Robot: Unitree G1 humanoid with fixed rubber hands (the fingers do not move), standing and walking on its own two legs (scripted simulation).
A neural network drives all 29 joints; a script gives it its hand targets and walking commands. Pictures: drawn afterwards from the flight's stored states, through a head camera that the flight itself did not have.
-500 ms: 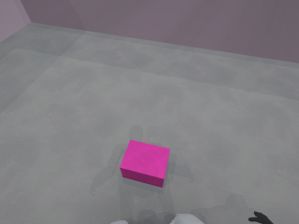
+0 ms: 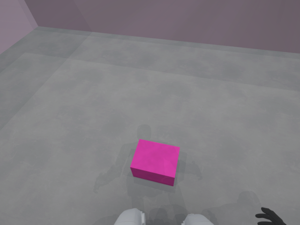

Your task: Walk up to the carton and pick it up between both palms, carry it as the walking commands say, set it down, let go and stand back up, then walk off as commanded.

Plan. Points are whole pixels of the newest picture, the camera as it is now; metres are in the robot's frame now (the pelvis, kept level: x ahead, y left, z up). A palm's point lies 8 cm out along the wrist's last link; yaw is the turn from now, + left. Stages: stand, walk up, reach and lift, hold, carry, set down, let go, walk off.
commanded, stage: walk up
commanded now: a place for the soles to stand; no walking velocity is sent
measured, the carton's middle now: (156, 162) +0.55 +0.00 -0.65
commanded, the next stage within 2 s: none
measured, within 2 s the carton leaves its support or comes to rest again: neither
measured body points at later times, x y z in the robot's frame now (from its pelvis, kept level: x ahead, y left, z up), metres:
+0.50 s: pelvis +0.03 +0.17 +0.00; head +0.08 +0.16 +0.45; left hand +0.08 +0.54 -0.08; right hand +0.13 -0.15 -0.12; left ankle +0.05 +0.20 -0.63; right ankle +0.09 -0.02 -0.70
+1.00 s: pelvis +0.09 +0.29 +0.02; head +0.15 +0.32 +0.46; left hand +0.15 +0.63 -0.12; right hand +0.14 -0.04 -0.08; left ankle +0.11 +0.33 -0.70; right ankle +0.10 +0.09 -0.64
